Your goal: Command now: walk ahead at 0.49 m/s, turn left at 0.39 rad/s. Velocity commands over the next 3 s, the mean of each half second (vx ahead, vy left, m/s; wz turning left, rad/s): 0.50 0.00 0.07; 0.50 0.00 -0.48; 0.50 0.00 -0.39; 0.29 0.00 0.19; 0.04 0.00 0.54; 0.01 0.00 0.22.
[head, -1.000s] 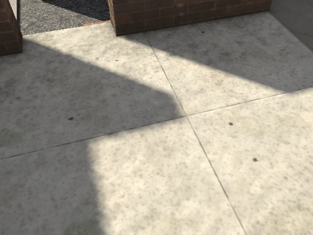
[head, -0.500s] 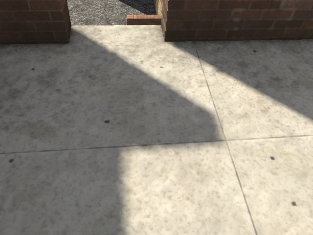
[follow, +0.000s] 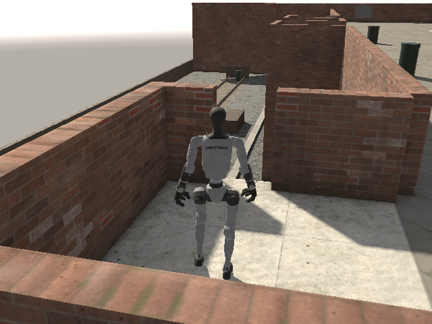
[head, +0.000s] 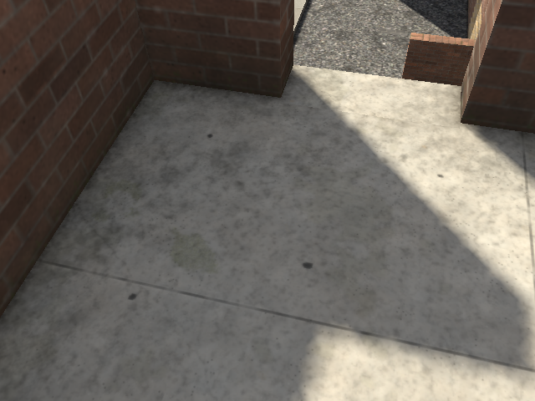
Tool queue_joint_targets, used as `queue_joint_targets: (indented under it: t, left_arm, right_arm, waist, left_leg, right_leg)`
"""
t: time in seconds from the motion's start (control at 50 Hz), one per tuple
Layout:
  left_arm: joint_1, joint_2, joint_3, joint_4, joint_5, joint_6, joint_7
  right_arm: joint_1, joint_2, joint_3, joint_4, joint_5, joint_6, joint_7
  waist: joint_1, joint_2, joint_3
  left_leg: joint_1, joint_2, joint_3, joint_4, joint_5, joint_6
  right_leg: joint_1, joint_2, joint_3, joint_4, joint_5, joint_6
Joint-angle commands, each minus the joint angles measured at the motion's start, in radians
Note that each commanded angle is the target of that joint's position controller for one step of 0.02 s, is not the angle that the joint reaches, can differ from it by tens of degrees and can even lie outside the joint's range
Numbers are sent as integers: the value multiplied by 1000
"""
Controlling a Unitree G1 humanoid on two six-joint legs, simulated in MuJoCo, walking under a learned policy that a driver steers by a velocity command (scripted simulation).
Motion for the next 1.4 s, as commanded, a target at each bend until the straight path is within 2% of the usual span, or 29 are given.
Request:
queue_joint_targets:
  t: [0.02, 0.1, 0.2, 0.24, 0.26, 0.28, 0.3, 0.32, 0.34, 0.36, 0.42, 0.58, 0.68, 0.74, 0.78, 0.8, 0.82, 0.84, 0.86, 0.9, 0.92, 0.96, 1.02, 1.24, 1.3, 1.34, 1.36, 1.38, 1.4]
  left_arm:
    - [30, 71, 7, -23, 1, -26, -9]
    - [68, 89, 5, 8, -8, -19, -11]
    - [172, 134, 9, 75, -6, 9, 0]
    - [180, 148, 9, 95, -8, 23, 5]
    - [183, 139, 3, 100, -13, 29, 6]
    - [165, 102, -11, 66, -20, 28, 5]
    - [237, -10, -36, 24, -42, 26, -7]
    - [156, 113, 1, 38, -21, 33, 6]
    - [88, 104, 4, 15, -26, 29, 2]
    - [75, 81, 0, 22, -28, 27, 0]
    - [115, 39, 3, 60, 4, 67, -17]
    - [-142, 7, -2, -26, 7, 84, -44]
    - [-294, 9, -15, -89, 13, 80, -57]
    - [-258, 31, -6, -90, 15, 81, -51]
    - [-106, 66, 14, -50, 16, 76, -42]
    - [39, 103, 35, -4, 24, 67, -33]
    - [150, 205, 67, 15, 29, 65, -16]
    - [91, 289, 85, -8, 8, 75, -15]
    - [88, 261, 82, -7, -12, 86, -10]
    - [-3, 162, 57, -1, -13, 81, 0]
    - [-37, 139, 49, -5, -19, 73, 3]
    - [-49, 122, 40, -10, -24, 53, 2]
    - [1, 159, 47, 0, -26, 38, -1]
    - [190, 155, 37, 26, -9, 43, 16]
    - [140, 178, 36, 22, -5, 34, 25]
    - [110, 195, 36, 26, -4, 27, 17]
    - [115, 151, 22, 6, -9, 21, 10]
    - [264, 65, 8, 3, -48, 24, 6]
    - [239, 139, 15, 21, -11, 28, 13]
  right_arm:
    - [0, 12, 14, -59, 0, -4, 12]
    - [-165, 33, 39, -100, 4, -18, 24]
    - [-260, 12, 44, -125, 2, -27, 13]
    - [-151, -4, 34, -85, -6, -39, 0]
    - [7, -32, 20, -26, -16, -51, -10]
    - [190, -105, -2, 14, -38, -59, -25]
    - [240, -199, -26, 23, -30, -56, -39]
    - [229, -166, -25, 22, 9, -47, -44]
    - [150, -116, -9, 30, 16, -51, -44]
    - [94, -61, 4, 32, 16, -60, -39]
    - [51, 8, 23, 49, 23, -83, -42]
    - [142, -6, 21, 122, 27, -104, -53]
    - [222, -45, 16, 168, 24, -94, -70]
    - [216, -79, 9, 180, 20, -79, -81]
    - [199, -113, -1, 177, 16, -61, -84]
    - [188, -122, -3, 166, 20, -54, -80]
    - [200, -75, 8, 132, 19, -57, -74]
    - [201, -9, 16, 57, 37, -66, -52]
    - [71, -75, 9, 35, 26, -81, -47]
    - [45, -59, 14, 32, 36, -100, -47]
    - [48, -50, 15, 33, 17, -85, -48]
    - [80, -31, 18, 37, -6, -45, -42]
    - [13, -18, 21, 3, -6, -17, -34]
    - [-336, -25, 43, -126, 12, -36, -15]
    - [-235, -55, 34, -105, 14, -49, -19]
    - [4, -101, 11, -31, 15, -65, -39]
    - [159, -156, -4, -13, -3, -74, -55]
    - [228, -261, -33, 2, -18, -66, -56]
    - [170, -186, -24, 7, 13, -52, -43]
  waist:
    - [-28, -117, 16]
    - [0, -123, 37]
    - [25, -132, 52]
    - [-30, -141, -11]
    - [-95, -114, -102]
    - [-168, -35, -227]
    - [-135, 209, -339]
    - [-155, 46, -284]
    - [-110, 24, -152]
    - [-75, -4, -86]
    - [-10, 27, -25]
    - [-16, 10, 69]
    - [-56, 5, 97]
    - [-24, 28, 53]
    - [44, 42, -45]
    - [112, 4, -126]
    - [140, -119, -226]
    - [65, -325, -296]
    - [102, -144, -218]
    - [17, -8, -32]
    - [-19, 5, -11]
    - [-50, -26, -31]
    - [-43, -55, -13]
    - [87, -125, 28]
    - [23, -140, 16]
    - [-89, -103, -97]
    - [-146, -36, -216]
    - [-93, 213, -344]
    - [-72, 117, -274]
  left_leg:
    - [-94, 29, -43, -78, 99, -10]
    - [8, 21, 67, -360, 228, -17]
    - [67, 1, 135, -523, 94, 22]
    - [236, -58, 161, -607, 43, 58]
    - [451, -74, 156, -653, 75, 86]
    - [731, 126, -61, -666, -24, 137]
    - [993, 433, -544, -764, -46, 259]
    - [908, 406, -545, -799, 12, 237]
    - [784, 357, -370, -816, 102, 200]
    - [662, 313, -260, -856, 185, 161]
    - [494, 233, -80, -936, 250, 95]
    - [505, 188, 162, -983, 397, 75]
    - [624, 228, 233, -946, 516, 63]
    - [713, 243, 282, -789, 889, 46]
    - [711, 245, 298, -518, 1031, 41]
    - [606, 224, 310, -285, 885, 21]
    - [375, 174, 309, 36, 418, -8]
    - [-42, -75, 172, 369, -311, -64]
    - [-169, -10, 12, 370, -222, -53]
    - [-108, 71, 16, 194, -67, -51]
    - [-42, 92, 9, 126, -61, -62]
    - [38, 95, 18, 61, -59, -87]
    - [-1, 92, 45, -49, 14, -116]
    - [-73, 18, 65, -485, 239, -91]
    - [132, -17, 66, -584, 169, -33]
    - [429, -50, 82, -661, 142, 13]
    - [662, 120, -98, -669, 21, 60]
    - [916, 389, -582, -741, -52, 210]
    - [830, 386, -724, -836, -137, 214]
  right_leg:
    - [29, -276, 194, -213, 202, -129]
    - [9, -229, 77, -211, 293, -101]
    - [177, -288, 91, -132, 453, -104]
    - [214, -277, 61, 50, 708, -88]
    - [153, -241, 23, 233, 708, -67]
    - [-59, -204, 10, 506, 400, -46]
    - [-438, -27, -4, 858, -323, -5]
    - [-517, -46, 151, 942, -311, -21]
    - [-529, -82, 182, 920, -217, -31]
    - [-487, -110, 181, 861, -156, -29]
    - [-378, -125, 175, 796, -93, -4]
    - [-518, -125, 127, 564, 191, 13]
    - [-469, -95, 30, 342, 185, -34]
    - [-368, -23, -27, 299, 48, -91]
    - [-189, 50, -41, 265, -51, -141]
    - [21, 63, -1, 184, -37, -176]
    - [256, -161, 294, 155, -121, -238]
    - [481, -389, 895, -25, -112, -412]
    - [443, -366, 826, -83, -87, -380]
    - [185, -300, 588, -99, 145, -292]
    - [98, -244, 506, -105, 230, -258]
    - [31, -189, 427, -117, 338, -241]
    - [-2, -146, 386, -137, 359, -225]
    - [213, -156, 444, -68, 476, -158]
    - [201, -180, 441, -10, 627, -118]
    - [168, -120, 382, 256, 773, -84]
    - [26, -73, 349, 505, 526, -68]
    - [-283, 108, 240, 859, -135, -17]
    - [-400, 77, 273, 948, -288, -30]
Next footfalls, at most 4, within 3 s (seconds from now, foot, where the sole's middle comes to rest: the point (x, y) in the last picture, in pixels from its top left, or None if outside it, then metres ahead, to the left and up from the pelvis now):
0.26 left None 0.29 0.12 -0.78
0.80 right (322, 366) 0.57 -0.07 -0.78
1.36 left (308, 248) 0.93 -0.04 -0.78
1.84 right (395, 220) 1.04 -0.32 -0.78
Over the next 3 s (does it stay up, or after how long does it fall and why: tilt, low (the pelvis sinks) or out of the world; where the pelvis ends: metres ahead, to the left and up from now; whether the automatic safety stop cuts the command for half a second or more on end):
stays up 0.93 -0.19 0.00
